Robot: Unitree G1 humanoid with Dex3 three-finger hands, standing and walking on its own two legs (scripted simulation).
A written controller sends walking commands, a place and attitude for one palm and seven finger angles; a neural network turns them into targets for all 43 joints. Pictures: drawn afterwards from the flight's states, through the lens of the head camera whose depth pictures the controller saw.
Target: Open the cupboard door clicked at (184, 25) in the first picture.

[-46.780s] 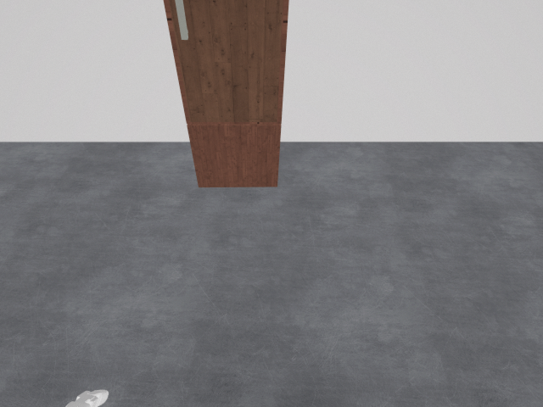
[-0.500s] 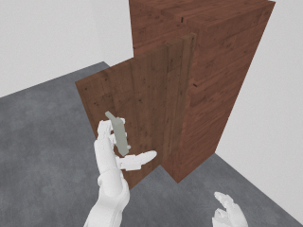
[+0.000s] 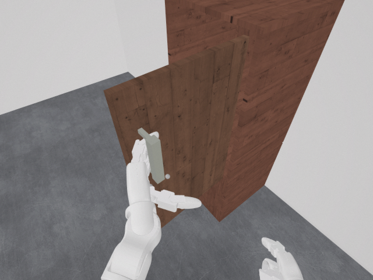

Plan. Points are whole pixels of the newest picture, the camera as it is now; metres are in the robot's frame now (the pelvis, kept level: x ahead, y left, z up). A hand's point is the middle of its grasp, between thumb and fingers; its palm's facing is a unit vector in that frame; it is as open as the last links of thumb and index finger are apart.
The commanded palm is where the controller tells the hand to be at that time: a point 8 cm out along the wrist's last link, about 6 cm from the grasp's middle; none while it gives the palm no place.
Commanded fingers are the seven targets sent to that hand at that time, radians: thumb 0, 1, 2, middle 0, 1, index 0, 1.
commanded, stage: slide the hand sideways off the handle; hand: left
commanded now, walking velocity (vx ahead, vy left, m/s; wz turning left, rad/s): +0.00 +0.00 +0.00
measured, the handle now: (150, 156) +0.35 +0.11 +0.10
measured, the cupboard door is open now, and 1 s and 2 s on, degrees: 93 95 95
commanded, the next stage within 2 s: draw the hand back to the body in 1.12 s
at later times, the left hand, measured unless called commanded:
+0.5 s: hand (160, 198) +0.25 +0.07 +0.10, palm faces -0.03 -1.00 -0.02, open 16.2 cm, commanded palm +0.22 +0.14 +0.10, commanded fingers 0.00 -0.50 0.30 -0.15 -0.30 -0.15 -0.30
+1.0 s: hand (125, 221) +0.20 +0.13 +0.10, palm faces +0.04 -1.00 -0.05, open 16.3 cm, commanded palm +0.17 +0.19 +0.10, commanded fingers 0.00 -0.50 0.30 -0.15 -0.30 -0.15 -0.30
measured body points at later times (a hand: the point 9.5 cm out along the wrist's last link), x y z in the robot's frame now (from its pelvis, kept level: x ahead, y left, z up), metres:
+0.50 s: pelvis +0.01 +0.00 +0.00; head -0.01 -0.01 +0.45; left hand +0.24 +0.13 +0.10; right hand +0.18 -0.22 -0.07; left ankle +0.03 +0.12 -0.72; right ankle +0.01 -0.10 -0.72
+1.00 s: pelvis +0.03 -0.01 -0.01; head +0.03 -0.03 +0.44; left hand +0.19 +0.18 +0.10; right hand +0.21 -0.23 -0.08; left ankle +0.03 +0.12 -0.72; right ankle +0.01 -0.10 -0.72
